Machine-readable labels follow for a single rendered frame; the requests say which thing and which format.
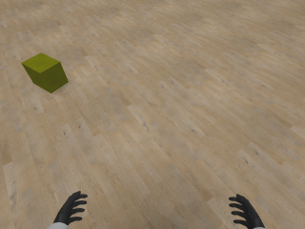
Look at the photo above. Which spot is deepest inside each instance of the carton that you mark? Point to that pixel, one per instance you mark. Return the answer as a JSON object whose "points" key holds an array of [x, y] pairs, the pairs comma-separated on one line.
{"points": [[45, 72]]}

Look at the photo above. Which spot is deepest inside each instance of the left robot hand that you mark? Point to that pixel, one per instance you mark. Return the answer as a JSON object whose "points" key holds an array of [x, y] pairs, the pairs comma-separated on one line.
{"points": [[64, 214]]}

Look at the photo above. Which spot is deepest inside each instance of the right robot hand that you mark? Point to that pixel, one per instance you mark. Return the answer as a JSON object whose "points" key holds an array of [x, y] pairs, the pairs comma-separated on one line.
{"points": [[252, 219]]}

